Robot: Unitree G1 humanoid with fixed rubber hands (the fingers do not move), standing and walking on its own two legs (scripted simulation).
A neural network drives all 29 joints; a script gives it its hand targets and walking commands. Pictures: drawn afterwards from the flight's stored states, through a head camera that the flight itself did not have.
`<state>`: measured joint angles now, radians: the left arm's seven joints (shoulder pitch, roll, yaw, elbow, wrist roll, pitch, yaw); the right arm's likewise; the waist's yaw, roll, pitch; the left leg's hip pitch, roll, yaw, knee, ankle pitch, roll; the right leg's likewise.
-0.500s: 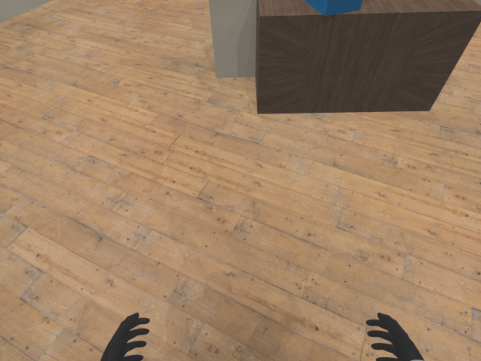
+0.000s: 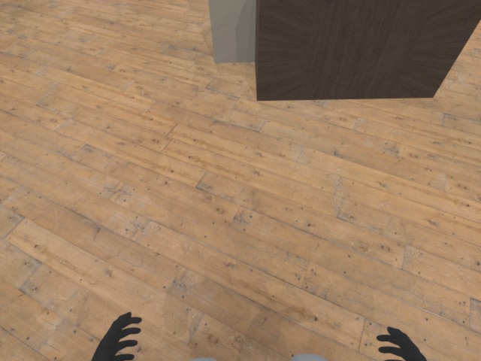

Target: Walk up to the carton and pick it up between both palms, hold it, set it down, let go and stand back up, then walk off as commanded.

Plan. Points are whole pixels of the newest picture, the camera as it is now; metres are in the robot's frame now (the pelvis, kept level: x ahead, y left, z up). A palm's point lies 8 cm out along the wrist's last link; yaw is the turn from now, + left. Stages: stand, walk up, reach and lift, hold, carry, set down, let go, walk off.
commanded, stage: stand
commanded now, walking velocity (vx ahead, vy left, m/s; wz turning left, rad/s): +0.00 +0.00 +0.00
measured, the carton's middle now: out of the picture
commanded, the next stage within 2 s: walk up in 1.96 s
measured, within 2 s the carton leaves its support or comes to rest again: neither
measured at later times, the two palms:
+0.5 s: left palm out of the picture +0.13 +0.25 -0.09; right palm out of the picture +0.09 -0.27 -0.11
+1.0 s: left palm out of the picture +0.11 +0.26 -0.10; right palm out of the picture +0.07 -0.27 -0.12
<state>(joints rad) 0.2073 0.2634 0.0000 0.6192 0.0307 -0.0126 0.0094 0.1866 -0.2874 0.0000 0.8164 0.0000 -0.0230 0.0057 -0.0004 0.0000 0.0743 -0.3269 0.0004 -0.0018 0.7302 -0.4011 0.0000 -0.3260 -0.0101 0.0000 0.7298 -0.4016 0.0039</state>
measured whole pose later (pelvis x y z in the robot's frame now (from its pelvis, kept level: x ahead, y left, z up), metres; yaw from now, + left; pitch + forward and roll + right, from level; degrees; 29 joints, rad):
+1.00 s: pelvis -0.01 +0.00 +0.00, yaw +0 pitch -1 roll +0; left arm 0.21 0.27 0.00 0.72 0.03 -0.02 0.01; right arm 0.19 -0.29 0.00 0.93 0.00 -0.03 0.00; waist 0.00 0.00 0.07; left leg -0.32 0.00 0.00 0.73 -0.39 0.00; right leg -0.32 -0.01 0.00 0.73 -0.39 0.00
